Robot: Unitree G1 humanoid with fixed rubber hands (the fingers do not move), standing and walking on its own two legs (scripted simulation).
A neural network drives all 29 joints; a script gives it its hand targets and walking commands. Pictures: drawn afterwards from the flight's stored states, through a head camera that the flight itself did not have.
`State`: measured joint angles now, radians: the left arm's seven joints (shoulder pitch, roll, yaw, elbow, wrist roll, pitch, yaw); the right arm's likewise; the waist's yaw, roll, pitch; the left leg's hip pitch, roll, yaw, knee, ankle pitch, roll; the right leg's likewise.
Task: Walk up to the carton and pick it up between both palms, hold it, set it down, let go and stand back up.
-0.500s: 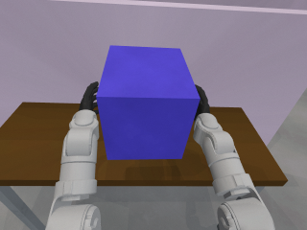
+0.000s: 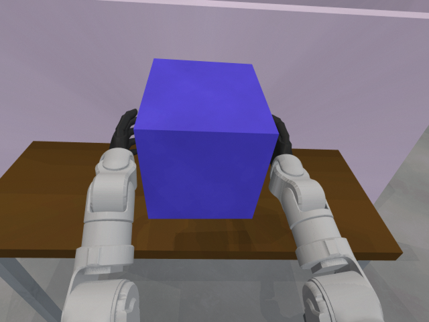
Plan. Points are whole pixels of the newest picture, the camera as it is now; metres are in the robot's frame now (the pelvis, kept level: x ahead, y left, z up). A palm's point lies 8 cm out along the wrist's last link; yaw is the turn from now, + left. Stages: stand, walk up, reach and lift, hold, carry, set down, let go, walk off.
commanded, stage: hold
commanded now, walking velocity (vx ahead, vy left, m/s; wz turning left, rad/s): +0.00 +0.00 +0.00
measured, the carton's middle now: (202, 137) +0.40 +0.02 +0.19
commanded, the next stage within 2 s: none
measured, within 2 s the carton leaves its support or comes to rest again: neither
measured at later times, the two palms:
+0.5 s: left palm (120, 156) +0.35 +0.16 +0.18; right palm (278, 159) +0.35 -0.13 +0.18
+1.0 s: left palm (124, 153) +0.35 +0.16 +0.19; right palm (282, 158) +0.35 -0.13 +0.18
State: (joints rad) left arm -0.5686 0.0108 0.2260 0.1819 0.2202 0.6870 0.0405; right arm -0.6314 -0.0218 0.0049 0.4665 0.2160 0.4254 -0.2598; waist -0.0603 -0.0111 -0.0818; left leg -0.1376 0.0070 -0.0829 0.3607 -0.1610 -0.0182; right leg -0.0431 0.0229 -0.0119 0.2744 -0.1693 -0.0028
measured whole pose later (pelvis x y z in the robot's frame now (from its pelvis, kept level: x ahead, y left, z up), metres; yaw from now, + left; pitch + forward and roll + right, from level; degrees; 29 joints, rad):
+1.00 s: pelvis +0.00 +0.00 +0.00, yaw +0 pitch -3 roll -1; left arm -0.53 0.00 0.21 0.16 0.21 0.68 0.06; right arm -0.60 -0.03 0.02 0.44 0.23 0.42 -0.27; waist -0.07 0.00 -0.09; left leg -0.15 0.01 -0.09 0.38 -0.17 -0.02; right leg -0.05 0.03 -0.01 0.27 -0.17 0.00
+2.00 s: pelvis +0.01 +0.00 +0.00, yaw +0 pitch -3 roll -1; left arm -0.51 -0.01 0.21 0.12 0.21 0.69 0.06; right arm -0.59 -0.04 0.04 0.41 0.24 0.44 -0.26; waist -0.07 0.00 -0.09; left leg -0.15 0.00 -0.09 0.38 -0.18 -0.02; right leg -0.05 0.03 -0.01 0.28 -0.18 0.00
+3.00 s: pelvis -0.01 +0.00 +0.00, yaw +0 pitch -2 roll -1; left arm -0.57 0.00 0.24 0.21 0.21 0.67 0.06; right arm -0.64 -0.02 -0.01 0.49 0.21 0.41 -0.25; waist -0.05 0.00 -0.10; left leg -0.18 0.01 -0.08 0.37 -0.15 -0.01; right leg -0.09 0.03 0.00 0.28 -0.16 0.00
